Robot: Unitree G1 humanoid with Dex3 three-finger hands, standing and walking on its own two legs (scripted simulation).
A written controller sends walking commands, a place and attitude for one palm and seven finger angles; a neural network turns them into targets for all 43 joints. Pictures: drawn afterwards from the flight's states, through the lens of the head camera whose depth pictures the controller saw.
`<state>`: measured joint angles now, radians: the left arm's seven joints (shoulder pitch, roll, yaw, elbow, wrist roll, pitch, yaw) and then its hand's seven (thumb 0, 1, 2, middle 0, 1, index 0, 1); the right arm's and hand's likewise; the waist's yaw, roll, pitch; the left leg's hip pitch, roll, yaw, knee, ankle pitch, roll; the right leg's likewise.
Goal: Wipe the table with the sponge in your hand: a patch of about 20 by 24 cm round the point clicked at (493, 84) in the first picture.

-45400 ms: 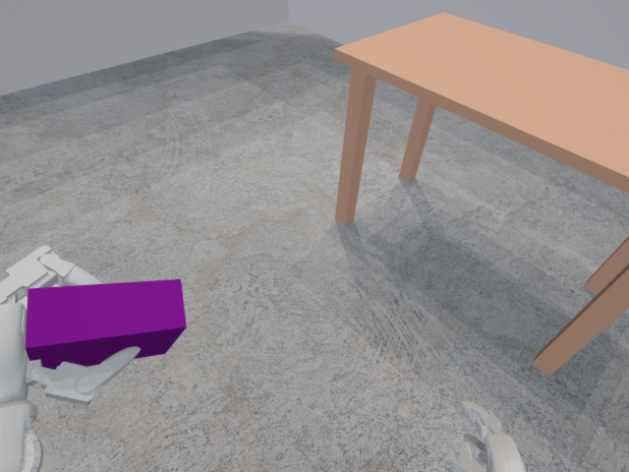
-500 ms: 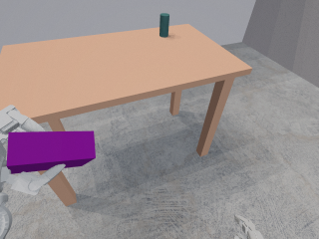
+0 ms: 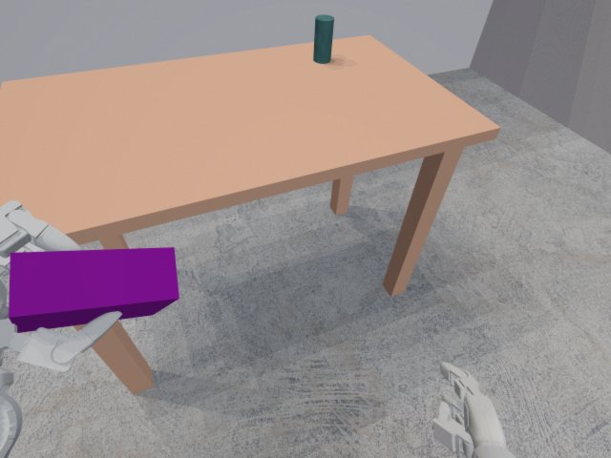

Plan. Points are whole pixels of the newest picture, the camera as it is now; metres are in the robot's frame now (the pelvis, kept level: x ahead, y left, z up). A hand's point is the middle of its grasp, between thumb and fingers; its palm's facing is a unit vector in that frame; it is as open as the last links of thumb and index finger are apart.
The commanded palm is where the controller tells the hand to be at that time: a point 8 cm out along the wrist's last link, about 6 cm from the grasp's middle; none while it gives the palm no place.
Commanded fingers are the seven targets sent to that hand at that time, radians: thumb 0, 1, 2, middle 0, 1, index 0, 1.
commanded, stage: stand and wait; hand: left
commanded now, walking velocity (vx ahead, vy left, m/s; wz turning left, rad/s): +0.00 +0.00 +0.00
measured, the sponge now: (119, 288) +0.23 +0.20 +0.17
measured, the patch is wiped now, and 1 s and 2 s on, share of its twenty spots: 0.95 0.95 0.95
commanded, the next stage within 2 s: none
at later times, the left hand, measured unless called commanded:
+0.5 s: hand (55, 294) +0.21 +0.24 +0.20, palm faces +0.43 -0.83 -0.36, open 9.4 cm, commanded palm +0.15 +0.28 +0.22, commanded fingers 0.00 0.10 1.30 -1.20 -1.60 -1.20 -1.60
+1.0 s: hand (53, 293) +0.21 +0.25 +0.19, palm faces +0.43 -0.83 -0.35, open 9.4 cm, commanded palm +0.15 +0.29 +0.22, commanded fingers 0.00 0.10 1.30 -1.20 -1.60 -1.20 -1.60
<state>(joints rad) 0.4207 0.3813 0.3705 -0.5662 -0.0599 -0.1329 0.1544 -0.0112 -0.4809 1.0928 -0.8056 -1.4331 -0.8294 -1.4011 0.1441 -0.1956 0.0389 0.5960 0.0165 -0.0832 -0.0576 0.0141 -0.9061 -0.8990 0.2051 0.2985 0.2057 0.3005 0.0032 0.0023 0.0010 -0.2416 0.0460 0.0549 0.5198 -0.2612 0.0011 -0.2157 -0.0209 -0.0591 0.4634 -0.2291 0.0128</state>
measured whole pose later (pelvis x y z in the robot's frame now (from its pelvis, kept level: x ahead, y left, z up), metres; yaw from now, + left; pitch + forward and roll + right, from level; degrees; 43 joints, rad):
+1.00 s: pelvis -0.01 +0.01 +0.00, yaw +0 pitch +0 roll -1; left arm 0.42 0.36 0.36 -0.53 -0.05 -0.13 0.16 -0.01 -0.48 1.09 -0.81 -1.43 -0.83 -1.40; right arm 0.16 -0.21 0.03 0.61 0.01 -0.06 -0.06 0.01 -0.91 -0.90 0.20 0.30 0.21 0.30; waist 0.00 0.02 0.00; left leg -0.25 0.04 0.06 0.49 -0.24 0.01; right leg -0.21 -0.02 -0.06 0.41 -0.19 0.02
